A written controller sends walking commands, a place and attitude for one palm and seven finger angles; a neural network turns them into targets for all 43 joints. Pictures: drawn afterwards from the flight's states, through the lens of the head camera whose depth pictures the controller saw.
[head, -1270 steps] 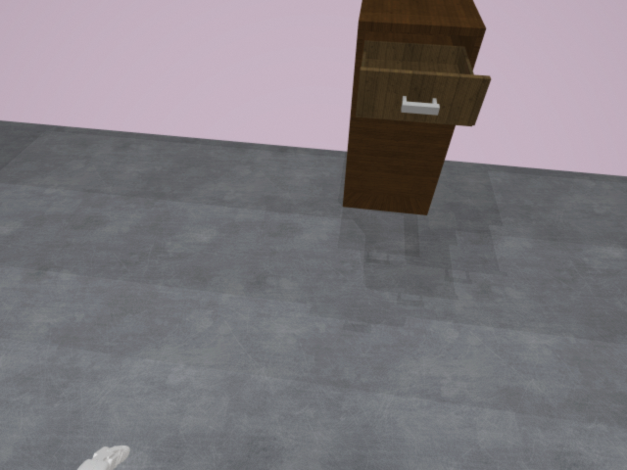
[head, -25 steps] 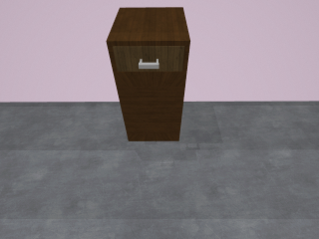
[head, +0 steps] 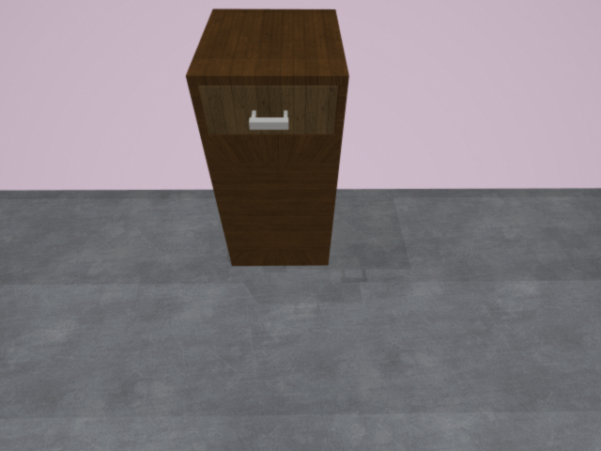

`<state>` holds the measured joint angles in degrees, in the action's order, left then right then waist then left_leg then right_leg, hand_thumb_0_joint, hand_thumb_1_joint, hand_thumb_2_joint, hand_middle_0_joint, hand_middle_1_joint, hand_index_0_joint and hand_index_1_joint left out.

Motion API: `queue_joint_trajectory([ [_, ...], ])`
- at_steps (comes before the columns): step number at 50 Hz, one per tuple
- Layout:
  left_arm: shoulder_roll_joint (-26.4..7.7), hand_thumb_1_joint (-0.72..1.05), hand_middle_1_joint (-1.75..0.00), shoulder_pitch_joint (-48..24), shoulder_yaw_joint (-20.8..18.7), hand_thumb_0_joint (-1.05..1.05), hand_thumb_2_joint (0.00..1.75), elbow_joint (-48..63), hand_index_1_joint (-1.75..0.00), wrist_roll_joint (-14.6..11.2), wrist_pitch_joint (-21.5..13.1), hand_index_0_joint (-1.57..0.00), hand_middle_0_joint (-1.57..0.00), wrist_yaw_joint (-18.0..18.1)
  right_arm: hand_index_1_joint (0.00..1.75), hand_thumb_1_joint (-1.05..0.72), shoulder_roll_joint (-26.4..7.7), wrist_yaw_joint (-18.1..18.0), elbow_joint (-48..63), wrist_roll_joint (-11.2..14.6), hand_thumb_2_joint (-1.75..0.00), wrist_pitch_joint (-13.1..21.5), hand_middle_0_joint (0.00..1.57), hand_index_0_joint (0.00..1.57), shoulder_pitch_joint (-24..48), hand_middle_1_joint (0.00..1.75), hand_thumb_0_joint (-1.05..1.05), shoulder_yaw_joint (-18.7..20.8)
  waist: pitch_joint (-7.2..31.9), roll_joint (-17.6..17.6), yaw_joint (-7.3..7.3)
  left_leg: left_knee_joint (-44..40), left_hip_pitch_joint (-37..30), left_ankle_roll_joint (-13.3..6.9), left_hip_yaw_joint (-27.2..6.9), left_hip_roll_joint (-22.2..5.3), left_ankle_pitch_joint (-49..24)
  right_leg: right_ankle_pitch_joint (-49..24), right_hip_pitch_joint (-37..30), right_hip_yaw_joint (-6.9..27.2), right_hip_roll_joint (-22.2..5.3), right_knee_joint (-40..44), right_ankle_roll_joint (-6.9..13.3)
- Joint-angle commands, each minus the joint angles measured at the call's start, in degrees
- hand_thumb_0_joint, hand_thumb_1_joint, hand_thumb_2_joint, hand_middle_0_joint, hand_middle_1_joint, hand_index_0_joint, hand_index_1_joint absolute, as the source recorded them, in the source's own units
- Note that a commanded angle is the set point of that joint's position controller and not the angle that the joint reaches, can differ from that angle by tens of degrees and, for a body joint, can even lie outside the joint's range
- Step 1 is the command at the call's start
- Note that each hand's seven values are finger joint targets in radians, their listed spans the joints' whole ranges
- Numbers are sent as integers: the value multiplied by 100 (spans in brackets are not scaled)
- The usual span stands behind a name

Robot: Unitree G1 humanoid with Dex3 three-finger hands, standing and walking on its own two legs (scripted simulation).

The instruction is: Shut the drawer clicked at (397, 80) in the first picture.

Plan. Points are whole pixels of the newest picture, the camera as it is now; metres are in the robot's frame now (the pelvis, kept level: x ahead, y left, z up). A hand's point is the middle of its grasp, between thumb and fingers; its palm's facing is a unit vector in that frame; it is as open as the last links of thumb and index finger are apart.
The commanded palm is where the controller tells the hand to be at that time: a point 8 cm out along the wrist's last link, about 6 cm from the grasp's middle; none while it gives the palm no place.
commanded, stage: look to check the result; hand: left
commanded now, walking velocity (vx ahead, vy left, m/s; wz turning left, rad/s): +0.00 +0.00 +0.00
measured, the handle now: (269, 118) +0.88 +0.12 -0.06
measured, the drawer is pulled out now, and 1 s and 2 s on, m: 0.00 0.00 0.00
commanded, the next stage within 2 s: stand and wait in 0.42 s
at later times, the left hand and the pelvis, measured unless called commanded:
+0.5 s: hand out of the picture +0.07 +0.22 -0.16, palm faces -0.01 -0.95 -0.31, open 7.4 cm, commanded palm none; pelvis +0.01 -0.01 +0.00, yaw +0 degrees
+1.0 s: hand out of the picture +0.09 +0.22 -0.16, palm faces -0.02 -0.94 -0.33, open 7.4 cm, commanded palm none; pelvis +0.02 -0.01 +0.00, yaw +0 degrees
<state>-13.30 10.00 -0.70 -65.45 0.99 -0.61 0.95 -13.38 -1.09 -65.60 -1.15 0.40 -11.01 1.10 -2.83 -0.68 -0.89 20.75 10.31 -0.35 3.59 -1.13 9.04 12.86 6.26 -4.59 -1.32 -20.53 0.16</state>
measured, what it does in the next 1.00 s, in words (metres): stands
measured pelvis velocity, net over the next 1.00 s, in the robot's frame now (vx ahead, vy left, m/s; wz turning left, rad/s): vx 0.02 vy -0.01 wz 0.00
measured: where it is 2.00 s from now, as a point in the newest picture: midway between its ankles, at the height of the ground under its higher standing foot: outside the picture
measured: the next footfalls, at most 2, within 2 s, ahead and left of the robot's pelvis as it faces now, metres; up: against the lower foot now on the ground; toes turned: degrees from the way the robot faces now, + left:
none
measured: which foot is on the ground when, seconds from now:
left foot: down 0.00-1.00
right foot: down 0.00-1.00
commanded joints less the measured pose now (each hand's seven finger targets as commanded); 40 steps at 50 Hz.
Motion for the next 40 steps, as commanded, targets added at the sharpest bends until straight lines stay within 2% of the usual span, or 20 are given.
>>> queue_joint_trajectory([
  [1, -971, 90, -30, 62, -201, 0, 90, 256, -30, -30, -108, -20, -20, 42, 30, -90, -879, -55, 279, 19, -90, 64, 20, 20, 38, 30, 0, 157, 181, 73, 51, -271, -342, -134, -610, -607, -655, -576, 302, 555, -614, 493, 227],
  [12, -1167, 90, -30, -52, -219, 0, 90, 251, -30, -30, -138, -20, -20, 37, 30, -90, -1086, -50, 298, 20, -90, 78, 20, 20, 214, 30, 0, 159, 320, 27, 46, -288, -503, -127, -607, -642, -914, -981, 134, 573, -649, 524, 230],
  [17, -1236, 90, -30, -130, -211, 0, 90, 251, -30, -30, -135, -20, -20, 28, 30, -90, -1171, -41, 313, 23, -90, 68, 20, 20, 307, 30, 0, 160, 180, 91, 44, -351, -490, -119, -618, -648, -799, -841, 206, 586, -649, 608, 217],
  [25, -1361, 90, -30, -229, -234, 0, 90, 297, -30, -23, -146, -20, -20, 15, 30, -90, -1304, -27, 351, 25, -90, 80, 20, 20, 413, 30, 0, 162, 253, 54, 54, -405, -527, -101, -610, -659, -801, -819, 148, 629, -654, 654, 213],
  [34, -1424, 90, -30, -319, -242, 0, 90, 319, -30, -36, -158, -20, -20, 14, 30, -90, -1375, -37, 349, 21, -90, 108, 20, 20, 425, 30, 0, 148, 430, 29, 54, -393, -614, -93, -620, -679, -1116, -1224, -65, 608, -676, 599, 223],
  [40, -1455, 90, -30, -323, -249, 0, 90, 339, -30, -33, -155, -20, -20, 22, 30, -90, -1385, -39, 366, 36, -90, 99, 20, 20, 416, 30, 0, 148, 366, 90, 61, -400, -629, -91, -610, -686, -1171, -1298, -67, 577, -677, 619, 215],
])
